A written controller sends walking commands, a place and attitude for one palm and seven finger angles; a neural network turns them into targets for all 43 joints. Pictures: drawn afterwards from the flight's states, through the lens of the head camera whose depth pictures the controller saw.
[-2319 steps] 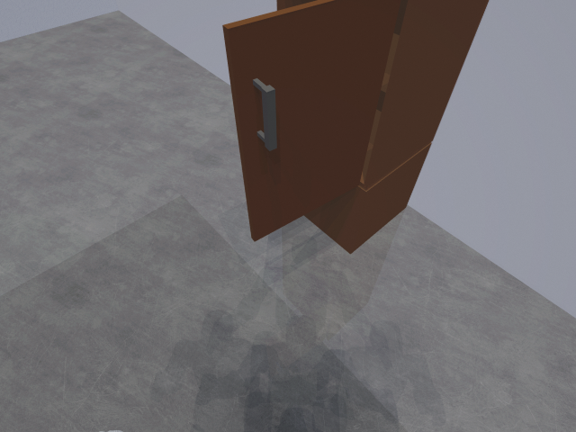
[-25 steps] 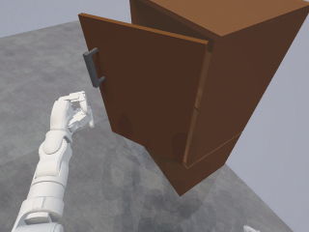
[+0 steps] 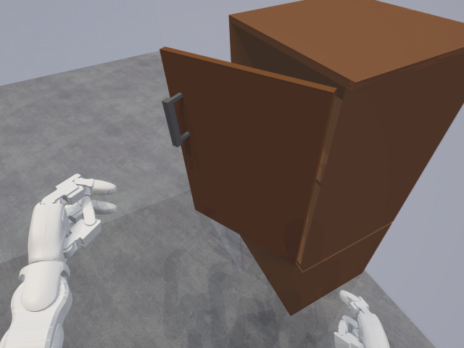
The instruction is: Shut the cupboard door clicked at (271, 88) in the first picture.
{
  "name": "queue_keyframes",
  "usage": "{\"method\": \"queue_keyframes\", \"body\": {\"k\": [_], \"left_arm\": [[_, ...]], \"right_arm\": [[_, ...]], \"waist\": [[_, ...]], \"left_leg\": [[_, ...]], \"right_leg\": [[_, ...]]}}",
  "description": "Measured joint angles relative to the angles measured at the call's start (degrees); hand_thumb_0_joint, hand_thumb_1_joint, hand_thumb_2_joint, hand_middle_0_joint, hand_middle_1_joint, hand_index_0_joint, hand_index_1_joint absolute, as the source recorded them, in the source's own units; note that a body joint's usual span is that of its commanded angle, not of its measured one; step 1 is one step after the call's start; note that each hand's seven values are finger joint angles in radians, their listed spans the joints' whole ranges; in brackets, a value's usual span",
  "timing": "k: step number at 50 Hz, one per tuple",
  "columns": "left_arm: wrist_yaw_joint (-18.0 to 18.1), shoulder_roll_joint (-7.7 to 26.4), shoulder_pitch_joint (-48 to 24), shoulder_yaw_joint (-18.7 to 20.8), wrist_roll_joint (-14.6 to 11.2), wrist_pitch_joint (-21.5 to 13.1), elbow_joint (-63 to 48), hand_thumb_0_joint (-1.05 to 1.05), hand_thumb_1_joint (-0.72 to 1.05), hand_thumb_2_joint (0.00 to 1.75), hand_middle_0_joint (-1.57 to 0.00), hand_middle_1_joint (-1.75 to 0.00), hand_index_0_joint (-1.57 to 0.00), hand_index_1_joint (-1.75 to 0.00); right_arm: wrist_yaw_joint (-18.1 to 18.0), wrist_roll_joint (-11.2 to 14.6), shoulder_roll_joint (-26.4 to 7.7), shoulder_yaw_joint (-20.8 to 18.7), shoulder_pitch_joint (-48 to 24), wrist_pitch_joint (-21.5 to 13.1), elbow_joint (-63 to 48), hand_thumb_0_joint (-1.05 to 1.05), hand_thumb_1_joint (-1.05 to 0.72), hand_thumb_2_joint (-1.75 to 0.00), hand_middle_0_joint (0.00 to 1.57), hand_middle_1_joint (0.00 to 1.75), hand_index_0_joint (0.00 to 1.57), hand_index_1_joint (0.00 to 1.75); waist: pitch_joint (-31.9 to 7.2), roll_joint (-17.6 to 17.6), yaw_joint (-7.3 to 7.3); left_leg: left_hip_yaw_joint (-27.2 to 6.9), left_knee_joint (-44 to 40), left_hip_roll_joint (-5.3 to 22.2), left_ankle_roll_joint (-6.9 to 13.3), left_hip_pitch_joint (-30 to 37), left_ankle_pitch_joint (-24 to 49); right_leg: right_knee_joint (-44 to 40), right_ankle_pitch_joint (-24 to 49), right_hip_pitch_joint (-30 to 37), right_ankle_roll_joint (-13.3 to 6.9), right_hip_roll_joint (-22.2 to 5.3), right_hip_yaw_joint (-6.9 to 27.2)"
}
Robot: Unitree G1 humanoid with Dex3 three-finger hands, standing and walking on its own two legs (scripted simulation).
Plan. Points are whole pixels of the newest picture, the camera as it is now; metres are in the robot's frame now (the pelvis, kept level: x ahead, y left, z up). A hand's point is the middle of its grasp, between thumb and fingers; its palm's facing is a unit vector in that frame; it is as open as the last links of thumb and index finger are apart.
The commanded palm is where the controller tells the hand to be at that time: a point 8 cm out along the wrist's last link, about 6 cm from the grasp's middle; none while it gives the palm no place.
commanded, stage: draw the hand back to the body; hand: left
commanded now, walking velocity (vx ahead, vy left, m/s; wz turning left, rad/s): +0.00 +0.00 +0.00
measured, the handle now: (177, 120) +0.62 +0.21 +0.08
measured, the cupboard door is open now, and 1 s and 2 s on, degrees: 28 28 28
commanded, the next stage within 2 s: step back with the hand held close in 0.64 s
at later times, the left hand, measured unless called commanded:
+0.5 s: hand (50, 252) +0.19 +0.27 +0.15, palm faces +0.48 -0.78 -0.40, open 7.3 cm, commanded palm +0.15 +0.30 +0.17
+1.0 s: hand (49, 251) +0.20 +0.27 +0.15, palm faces +0.38 -0.79 -0.47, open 7.4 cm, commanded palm +0.14 +0.31 +0.17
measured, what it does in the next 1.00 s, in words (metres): stands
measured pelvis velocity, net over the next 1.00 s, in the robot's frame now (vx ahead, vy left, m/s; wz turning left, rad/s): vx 0.00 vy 0.01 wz -0.01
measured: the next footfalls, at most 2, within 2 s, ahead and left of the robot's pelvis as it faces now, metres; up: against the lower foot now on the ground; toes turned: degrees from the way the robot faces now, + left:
none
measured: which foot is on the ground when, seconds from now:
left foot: down 0.00-1.00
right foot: down 0.00-1.00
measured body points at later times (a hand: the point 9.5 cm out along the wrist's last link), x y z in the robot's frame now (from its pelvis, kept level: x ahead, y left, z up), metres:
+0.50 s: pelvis +0.01 +0.00 +0.00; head -0.01 -0.03 +0.45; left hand +0.16 +0.31 +0.17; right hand +0.20 -0.23 -0.09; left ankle -0.01 +0.11 -0.74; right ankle -0.03 -0.11 -0.74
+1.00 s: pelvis +0.00 +0.01 +0.00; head +0.00 -0.01 +0.45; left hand +0.17 +0.31 +0.17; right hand +0.17 -0.24 -0.09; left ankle -0.01 +0.11 -0.74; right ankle -0.03 -0.11 -0.74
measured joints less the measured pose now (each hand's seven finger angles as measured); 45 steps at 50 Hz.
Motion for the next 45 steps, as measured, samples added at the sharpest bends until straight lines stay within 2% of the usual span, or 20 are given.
{"method": "queue_keyframes", "body": {"k": [8,16,23,28,34,39,45], "left_arm": [[-0.2,1.5,9.9,5.0,-0.3,0.0,-6.7,0.02,0.89,0.89,-0.58,-0.71,-0.57,-0.71],[0.6,2.5,17.8,8.4,-0.2,-0.6,-13.4,0.02,0.89,0.89,-0.37,-0.47,-0.36,-0.47],[1.3,1.4,15.9,8.4,0.1,-0.9,-12.0,0.02,0.89,0.89,-0.25,-0.35,-0.25,-0.35],[1.2,1.0,15.2,7.4,0.2,-0.4,-11.8,0.02,0.89,0.89,-0.23,-0.32,-0.22,-0.32],[0.8,2.1,16.4,7.4,0.1,-0.7,-13.7,0.02,0.89,0.89,-0.22,-0.31,-0.21,-0.31],[0.8,2.5,16.2,8.4,-0.1,-0.9,-13.2,0.02,0.89,0.89,-0.21,-0.3,-0.21,-0.31],[0.7,3.7,16.5,10.2,0.3,-3.2,-12.3,0.02,0.89,0.89,-0.21,-0.3,-0.21,-0.31]], "right_arm": [[0.4,-0.2,0.2,-0.9,1.7,0.8,1.0,0.01,-0.9,-0.9,0.2,0.3,0.2,0.3],[0.1,-0.4,-0.9,-2.4,2.2,-0.9,1.2,0.02,-0.9,-0.9,0.2,0.3,0.2,0.3],[-0.4,-0.4,-1.0,-2.7,1.0,-1.7,1.4,0.02,-0.9,-0.9,0.2,0.3,0.2,0.3],[-0.4,-0.6,-0.3,-2.3,0.6,-2.0,1.2,0.02,-0.9,-0.9,0.2,0.3,0.2,0.3],[-0.2,-0.7,0.2,-2.0,1.1,-2.3,1.1,0.01,-0.9,-0.9,0.2,0.3,0.2,0.3],[-0.1,-0.6,0.1,-2.1,1.3,-1.8,1.2,0.01,-0.9,-0.9,0.2,0.3,0.2,0.3],[0.0,-0.4,-1.0,-2.7,0.6,1.1,0.3,0.01,-0.9,-0.9,0.2,0.3,0.2,0.3]], "waist": [[-0.6,0.2,-0.07],[-0.9,0.4,0.59],[-0.3,0.3,1.23],[-0.3,-0.3,0.93],[-0.9,-0.5,0.47],[-0.6,-0.2,0.38],[-1.4,0.6,-0.87]], "left_leg": [[0.2,-0.6,0.2,-0.1,1.3,-0.6],[0.0,0.0,0.2,-0.1,1.2,-1.2],[-0.5,0.1,-0.1,-0.1,0.7,-0.8],[-0.3,-0.3,0.1,-0.2,0.8,-0.6],[-0.1,-0.1,0.4,-0.4,1.3,-1.0],[0.1,-0.2,0.5,-0.4,1.4,-0.9],[-0.4,3.3,1.1,0.0,-4.0,-1.7]], "right_leg": [[-0.8,-0.4,1.3,0.0,0.2,0.3],[-0.6,-0.8,1.4,0.0,0.2,0.0],[-0.1,-0.9,1.0,0.0,0.0,-0.5],[-0.1,-0.8,0.8,-0.2,0.1,-0.3],[-0.4,-0.8,1.4,-0.3,0.4,-0.1],[-0.7,-0.6,1.5,-0.2,0.5,0.1],[-0.1,0.1,-2.4,0.0,1.0,-0.4]]}}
